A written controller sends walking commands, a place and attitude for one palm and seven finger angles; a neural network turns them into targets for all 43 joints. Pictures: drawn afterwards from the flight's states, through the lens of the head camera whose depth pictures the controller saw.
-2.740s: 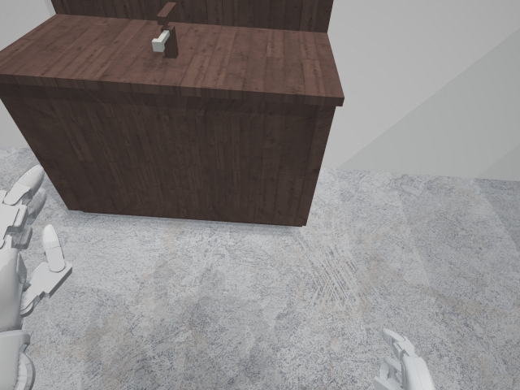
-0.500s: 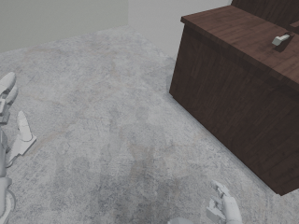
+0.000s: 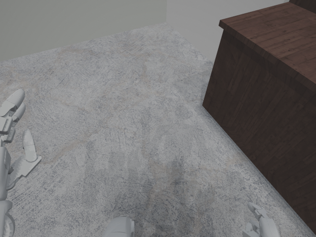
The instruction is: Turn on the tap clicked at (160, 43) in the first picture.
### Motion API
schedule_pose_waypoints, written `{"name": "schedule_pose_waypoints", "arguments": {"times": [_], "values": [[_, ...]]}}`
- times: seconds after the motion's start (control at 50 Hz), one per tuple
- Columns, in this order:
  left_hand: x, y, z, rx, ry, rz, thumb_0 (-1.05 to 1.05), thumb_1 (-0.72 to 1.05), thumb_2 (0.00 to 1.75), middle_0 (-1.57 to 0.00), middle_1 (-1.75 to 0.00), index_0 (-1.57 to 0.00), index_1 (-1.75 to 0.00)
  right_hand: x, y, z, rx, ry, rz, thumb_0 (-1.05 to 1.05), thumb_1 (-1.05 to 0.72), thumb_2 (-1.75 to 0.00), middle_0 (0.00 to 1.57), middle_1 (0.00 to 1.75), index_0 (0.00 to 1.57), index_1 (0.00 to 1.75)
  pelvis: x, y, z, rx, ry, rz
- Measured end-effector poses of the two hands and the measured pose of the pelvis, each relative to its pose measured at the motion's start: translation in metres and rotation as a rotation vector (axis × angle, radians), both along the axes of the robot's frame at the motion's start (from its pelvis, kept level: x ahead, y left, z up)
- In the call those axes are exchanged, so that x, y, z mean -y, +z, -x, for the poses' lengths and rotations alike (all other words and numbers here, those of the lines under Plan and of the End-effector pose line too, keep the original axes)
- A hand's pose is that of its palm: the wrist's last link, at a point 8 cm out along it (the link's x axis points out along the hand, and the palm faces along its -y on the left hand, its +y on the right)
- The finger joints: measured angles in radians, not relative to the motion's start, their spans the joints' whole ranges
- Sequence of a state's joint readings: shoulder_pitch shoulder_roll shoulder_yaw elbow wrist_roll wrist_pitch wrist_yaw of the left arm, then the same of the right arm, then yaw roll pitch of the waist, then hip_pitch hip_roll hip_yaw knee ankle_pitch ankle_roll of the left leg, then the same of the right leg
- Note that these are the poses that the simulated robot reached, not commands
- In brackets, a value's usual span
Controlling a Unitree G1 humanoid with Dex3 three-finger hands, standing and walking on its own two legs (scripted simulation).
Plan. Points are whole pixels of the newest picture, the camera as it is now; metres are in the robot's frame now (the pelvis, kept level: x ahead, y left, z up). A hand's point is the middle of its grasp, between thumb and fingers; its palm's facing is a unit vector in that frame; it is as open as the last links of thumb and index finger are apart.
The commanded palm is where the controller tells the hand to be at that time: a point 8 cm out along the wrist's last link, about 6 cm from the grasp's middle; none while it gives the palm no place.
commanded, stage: walk to a spot facing it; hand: left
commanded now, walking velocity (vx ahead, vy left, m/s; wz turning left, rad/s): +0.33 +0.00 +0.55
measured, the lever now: out of the picture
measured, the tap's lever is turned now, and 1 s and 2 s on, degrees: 0 0 0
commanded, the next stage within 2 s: turn to face it in 0.44 s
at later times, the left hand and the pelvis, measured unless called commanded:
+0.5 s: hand (11, 111) +0.29 +0.27 +0.21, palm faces +0.56 -0.68 -0.46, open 7.4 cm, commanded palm +0.24 +0.31 +0.18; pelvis +0.14 +0.01 +0.00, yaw +12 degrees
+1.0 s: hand (48, 76) +0.41 +0.26 +0.19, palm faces +0.54 -0.73 -0.41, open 7.4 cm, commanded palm +0.35 +0.28 +0.18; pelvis +0.23 -0.01 +0.00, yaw +7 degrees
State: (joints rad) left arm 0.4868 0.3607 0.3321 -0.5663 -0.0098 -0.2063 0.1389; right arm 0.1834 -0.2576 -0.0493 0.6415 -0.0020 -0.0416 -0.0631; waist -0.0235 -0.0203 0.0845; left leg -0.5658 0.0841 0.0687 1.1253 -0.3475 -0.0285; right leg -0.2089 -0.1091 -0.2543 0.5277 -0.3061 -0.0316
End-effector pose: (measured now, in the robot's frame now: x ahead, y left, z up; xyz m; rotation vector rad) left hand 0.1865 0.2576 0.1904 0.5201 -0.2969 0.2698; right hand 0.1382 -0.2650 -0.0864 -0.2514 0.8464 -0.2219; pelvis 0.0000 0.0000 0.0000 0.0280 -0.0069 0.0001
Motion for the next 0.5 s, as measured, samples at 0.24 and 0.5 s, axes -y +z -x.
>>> {"name": "schedule_pose_waypoints", "arguments": {"times": [0.24, 0.5], "values": [[-0.063, -0.008, -0.054, 0.128, 0.160, 0.001, 0.01, 0.89, 0.90, -0.21, -0.30, -0.21, -0.30, -0.044, -0.003, -0.116, 0.104, 0.057, 0.007, 0.02, -0.90, -0.90, 0.20, 0.30, 0.20, 0.30, -0.029, -0.025, -0.082, 0.010, 0.066, 0.000], [-0.046, 0.036, -0.059, 0.104, 0.251, -0.086, 0.02, 0.89, 0.90, -0.21, -0.30, -0.21, -0.30, -0.126, -0.004, -0.194, 0.058, 0.315, -0.222, 0.01, -0.90, -0.90, 0.20, 0.30, 0.21, 0.30, -0.006, 0.002, -0.144, -0.016, 0.207, 0.064]]}}
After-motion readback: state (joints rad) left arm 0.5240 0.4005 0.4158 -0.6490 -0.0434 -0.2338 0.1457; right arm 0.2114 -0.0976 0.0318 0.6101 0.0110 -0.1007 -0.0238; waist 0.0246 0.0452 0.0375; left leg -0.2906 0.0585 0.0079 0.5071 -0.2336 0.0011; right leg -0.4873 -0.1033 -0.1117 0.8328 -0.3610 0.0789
